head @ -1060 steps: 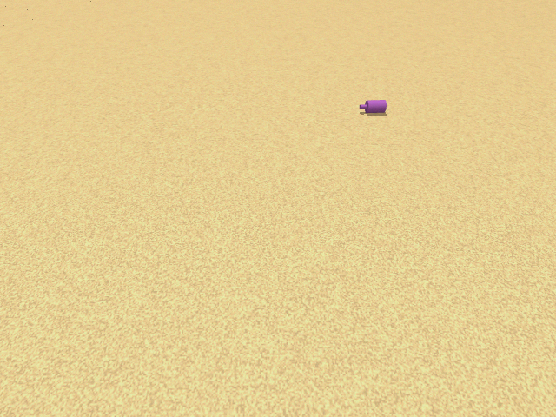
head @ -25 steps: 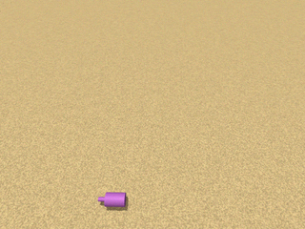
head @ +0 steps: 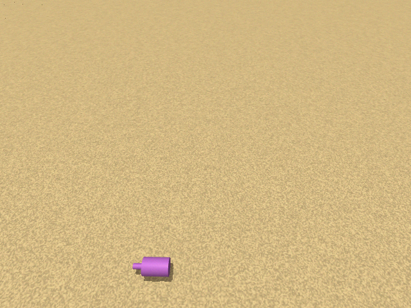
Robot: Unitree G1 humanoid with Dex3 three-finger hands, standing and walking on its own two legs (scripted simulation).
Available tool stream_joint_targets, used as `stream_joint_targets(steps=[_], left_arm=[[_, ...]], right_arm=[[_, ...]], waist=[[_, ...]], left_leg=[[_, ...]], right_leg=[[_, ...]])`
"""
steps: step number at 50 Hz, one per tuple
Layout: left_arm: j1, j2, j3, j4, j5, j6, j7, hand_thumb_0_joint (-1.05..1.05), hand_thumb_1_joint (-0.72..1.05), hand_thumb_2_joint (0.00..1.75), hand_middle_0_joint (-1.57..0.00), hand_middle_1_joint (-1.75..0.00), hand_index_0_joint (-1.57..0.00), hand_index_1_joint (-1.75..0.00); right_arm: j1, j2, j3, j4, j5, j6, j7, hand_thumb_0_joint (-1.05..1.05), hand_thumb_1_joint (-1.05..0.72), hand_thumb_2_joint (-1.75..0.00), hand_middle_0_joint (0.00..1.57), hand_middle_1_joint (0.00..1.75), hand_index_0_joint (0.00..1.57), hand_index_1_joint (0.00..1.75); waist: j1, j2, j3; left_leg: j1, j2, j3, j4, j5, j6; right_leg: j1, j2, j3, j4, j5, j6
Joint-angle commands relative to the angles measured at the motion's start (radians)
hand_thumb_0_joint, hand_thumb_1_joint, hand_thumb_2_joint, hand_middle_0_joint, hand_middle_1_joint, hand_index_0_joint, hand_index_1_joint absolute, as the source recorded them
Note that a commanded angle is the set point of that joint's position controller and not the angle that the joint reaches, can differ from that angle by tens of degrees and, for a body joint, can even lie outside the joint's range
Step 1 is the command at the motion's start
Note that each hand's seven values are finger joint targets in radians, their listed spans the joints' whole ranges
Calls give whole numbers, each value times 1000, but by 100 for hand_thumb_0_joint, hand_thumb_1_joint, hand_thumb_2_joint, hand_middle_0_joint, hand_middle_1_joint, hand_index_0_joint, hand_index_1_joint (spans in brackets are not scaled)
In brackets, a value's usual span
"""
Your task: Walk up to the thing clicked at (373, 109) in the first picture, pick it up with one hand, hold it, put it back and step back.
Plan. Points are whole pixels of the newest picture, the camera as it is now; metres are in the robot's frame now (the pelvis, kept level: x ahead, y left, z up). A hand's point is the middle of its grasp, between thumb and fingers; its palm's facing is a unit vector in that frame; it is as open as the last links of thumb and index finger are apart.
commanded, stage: rise first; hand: left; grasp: from above
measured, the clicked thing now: (151, 266) +0.45 +0.25 -0.74
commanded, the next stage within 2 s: none
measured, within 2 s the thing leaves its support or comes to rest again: neither
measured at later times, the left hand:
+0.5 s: hand out of the picture +0.13 +0.25 -0.20, palm faces -0.09 -0.91 -0.40, open 13.4 cm
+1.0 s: hand out of the picture +0.12 +0.26 -0.24, palm faces -0.20 -0.86 -0.47, open 14.1 cm
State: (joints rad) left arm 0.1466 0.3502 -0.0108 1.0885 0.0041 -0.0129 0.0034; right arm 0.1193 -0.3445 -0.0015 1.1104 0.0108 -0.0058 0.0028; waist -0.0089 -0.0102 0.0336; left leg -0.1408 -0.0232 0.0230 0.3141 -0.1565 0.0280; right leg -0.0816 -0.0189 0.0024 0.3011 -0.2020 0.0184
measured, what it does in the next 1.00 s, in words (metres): lowers itself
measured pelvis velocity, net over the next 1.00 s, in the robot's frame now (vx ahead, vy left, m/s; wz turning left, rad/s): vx -0.01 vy -0.01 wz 0.00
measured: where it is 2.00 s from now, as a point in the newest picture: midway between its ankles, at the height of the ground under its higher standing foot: outside the picture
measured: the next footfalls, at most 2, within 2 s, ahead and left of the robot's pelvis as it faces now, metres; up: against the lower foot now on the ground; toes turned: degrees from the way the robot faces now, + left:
none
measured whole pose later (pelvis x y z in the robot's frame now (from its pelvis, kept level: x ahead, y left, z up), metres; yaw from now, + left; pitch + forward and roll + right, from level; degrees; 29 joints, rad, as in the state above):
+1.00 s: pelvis -0.01 -0.01 -0.11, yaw +0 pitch +20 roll -3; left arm 0.30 0.36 0.12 0.38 0.26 0.21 -0.02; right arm 0.20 -0.24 -0.02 0.53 0.01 -0.14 -0.02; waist -0.03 0.01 -0.14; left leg -1.01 0.02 -0.03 1.21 -0.54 0.02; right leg -0.92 0.02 -0.05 1.16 -0.59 0.00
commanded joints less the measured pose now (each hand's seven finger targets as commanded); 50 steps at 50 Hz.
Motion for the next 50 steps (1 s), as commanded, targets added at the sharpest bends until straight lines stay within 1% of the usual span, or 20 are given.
stream_joint_targets(steps=[1, 2, 3, 4, 5, 6, 7, 9, 10, 12, 16, 19, 25, 28, 33, 37, 38, 42, 48, 50], left_arm=[[-354, 181, 122, -130, -23, -69, 37, 0, 60, 95, -21, -59, -17, -62], [-265, 178, 133, -53, -11, -48, 24, 0, 52, 92, -20, -67, -18, -69], [-305, 195, 130, -65, 11, -44, 12, 0, 46, 92, -15, -75, -15, -77], [-367, 262, 173, -113, 29, -55, 5, 0, 38, 91, -16, -81, -16, -81], [-316, 277, 197, -102, 62, -47, -9, 0, 30, 91, -13, -88, -14, -87], [-213, 236, 197, -28, 88, -31, -23, 0, 22, 91, -12, -95, -14, -92], [-128, 213, 202, -10, 113, -18, -35, 0, 14, 91, -12, -96, -14, -94], [-99, 224, 224, -133, 134, 3, -37, 0, -2, 93, -10, -101, -12, -99], [-104, 221, 220, -179, 137, 23, -32, 0, -10, 93, -11, -100, -12, -98], [-116, 170, 182, -197, 147, 77, -26, 0, -26, 94, -12, -99, -12, -99], [-128, 183, 192, -278, 161, 129, -14, 0, -51, 95, -11, -104, -11, -104], [-134, 178, 201, -372, 163, 127, -12, 0, -54, 96, -11, -104, -11, -104], [-36, 219, 237, -561, 188, 118, -22, 0, -57, 98, -9, -106, -8, -106], [18, 212, 228, -626, 207, 140, -26, 0, -57, 99, -8, -105, -7, -106], [87, 193, 223, -664, 220, 180, -22, 0, -56, 98, -8, -104, -7, -105], [117, 193, 217, -714, 229, 201, -27, 0, -54, 97, -7, -104, -7, -104], [136, 191, 222, -720, 233, 203, -25, 0, -52, 95, -7, -105, -7, -104], [164, 180, 213, -765, 241, 206, -16, 0, -55, 96, -9, -104, -9, -104], [219, 187, 215, -835, 267, 203, 2, 0, -55, 95, -9, -104, -9, -103], [226, 181, 212, -852, 269, 203, 7, 0, -56, 95, -10, -102, -10, -103]], right_arm=[[59, -119, -7, -255, 51, -72, -43, 0, -92, -91, 20, 30, 20, 30], [74, -118, -20, -278, 48, -62, -41, 0, -90, -90, 20, 30, 20, 30], [89, -117, -32, -298, 40, -62, -46, 0, -91, -90, 20, 30, 20, 30], [111, -122, -48, -311, 35, -68, -53, 0, -90, -90, 20, 30, 20, 30], [114, -121, -62, -344, 22, -75, -52, 0, -88, -89, 20, 30, 20, 30], [152, -116, -73, -347, 13, -74, -47, 0, -91, -90, 20, 30, 20, 30], [155, -113, -79, -368, 7, -72, -39, 0, -92, -90, 20, 30, 20, 30], [142, -106, -90, -433, 11, -72, -36, 0, -90, -90, 20, 30, 20, 30], [130, -101, -87, -459, 15, -70, -36, 0, -91, -90, 20, 30, 20, 30], [97, -88, -75, -497, 20, -69, -34, 0, -89, -90, 20, 30, 20, 30], [90, -82, -77, -558, 21, -85, -31, 0, -90, -90, 20, 30, 20, 30], [113, -74, -78, -586, 21, -103, -33, 0, -90, -90, 20, 30, 20, 30], [128, -66, -87, -615, 11, -144, -48, 0, -91, -90, 20, 30, 20, 30], [129, -61, -87, -627, 8, -151, -53, 0, -91, -90, 20, 30, 20, 30], [115, -56, -84, -655, 8, -160, -55, 0, -90, -90, 20, 30, 20, 30], [109, -57, -83, -673, 3, -171, -53, 0, -88, -90, 20, 30, 20, 30], [109, -50, -83, -679, 2, -173, -53, 0, -88, -89, 20, 30, 20, 30], [100, -42, -80, -701, 3, -179, -48, 0, -91, -90, 20, 30, 20, 30], [90, -44, -85, -714, 4, -185, -39, 0, -90, -90, 20, 30, 20, 30], [88, -47, -85, -715, 3, -188, -37, 0, -92, -90, 20, 30, 20, 30]], waist=[[-69, -11, -5], [-32, -11, 2], [-35, -21, -54], [-24, 15, -148], [-18, 46, -233], [-14, 14, -262], [22, 31, -264], [56, 96, -338], [50, 119, -340], [25, 72, -240], [5, 21, -213], [-14, 7, -240], [-11, 86, -369], [-17, 96, -393], [-23, 59, -365], [-29, 83, -385], [-17, 71, -390], [-23, 63, -404], [-6, 94, -438], [-17, 95, -447]], left_leg=[[-81, 23, -6, 48, -78, -12], [-137, 30, -2, 83, -62, -11], [-145, 28, -5, 122, -35, -10], [-126, 28, -9, 160, 4, -13], [-119, 20, -11, 200, 60, -16], [-152, 17, -19, 247, 92, -14], [-187, 11, -17, 267, 104, -19], [-157, 6, -20, 267, 146, -29], [-157, 5, -18, 267, 131, -32], [-241, 11, -26, 276, 63, -28], [-350, 22, -32, 356, -37, -19], [-391, 23, -32, 416, -75, -13], [-384, 33, -40, 541, 29, -13], [-392, 36, -44, 585, 66, -10], [-483, 30, -41, 634, 21, 0], [-505, 37, -52, 674, 58, -4], [-524, 32, -48, 693, 56, -1], [-568, 29, -43, 734, 28, 4], [-595, 30, -57, 770, 38, -4], [-614, 32, -62, 786, 20, -4]], right_leg=[[-210, 29, -25, 40, -9, -43], [-222, 32, -32, 77, -13, -44], [-250, 33, -29, 111, 1, -47], [-254, 29, -21, 146, 41, -47], [-244, 25, -21, 188, 90, -49], [-258, 26, -20, 224, 115, -48], [-265, 28, -21, 254, 112, -53], [-248, 33, -23, 273, 121, -59], [-262, 33, -23, 267, 102, -57], [-315, 39, -29, 270, 47, -54], [-423, 45, -33, 348, -51, -50], [-485, 43, -27, 407, -79, -46], [-576, 39, -22, 539, -9, -42], [-603, 40, -20, 565, 18, -39], [-631, 41, -21, 589, 3, -36], [-678, 45, -30, 645, 1, -40], [-673, 42, -29, 650, 14, -36], [-709, 44, -23, 677, 13, -32], [-759, 50, -34, 743, -14, -41], [-782, 54, -38, 762, -31, -42]])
